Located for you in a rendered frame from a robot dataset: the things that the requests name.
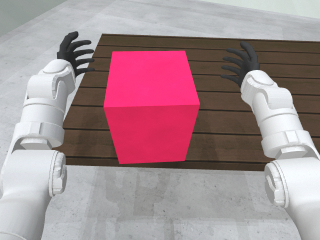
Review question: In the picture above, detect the right robot upper arm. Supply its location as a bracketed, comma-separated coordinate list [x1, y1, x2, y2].
[264, 157, 320, 240]

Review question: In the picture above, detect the robot right hand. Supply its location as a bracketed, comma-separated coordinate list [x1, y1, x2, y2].
[220, 41, 260, 88]

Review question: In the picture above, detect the left robot upper arm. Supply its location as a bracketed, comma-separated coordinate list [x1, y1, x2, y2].
[0, 149, 67, 240]

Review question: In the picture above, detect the robot left hand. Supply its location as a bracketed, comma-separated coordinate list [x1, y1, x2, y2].
[57, 31, 95, 78]

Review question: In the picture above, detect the left robot forearm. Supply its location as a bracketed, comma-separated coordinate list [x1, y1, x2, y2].
[0, 59, 76, 195]

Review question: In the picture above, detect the right robot forearm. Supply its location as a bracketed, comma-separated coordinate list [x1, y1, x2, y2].
[240, 70, 320, 161]

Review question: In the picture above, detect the carton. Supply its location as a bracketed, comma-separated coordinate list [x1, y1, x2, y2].
[103, 51, 200, 164]

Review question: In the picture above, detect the table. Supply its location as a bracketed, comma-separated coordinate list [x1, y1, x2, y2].
[52, 33, 320, 172]

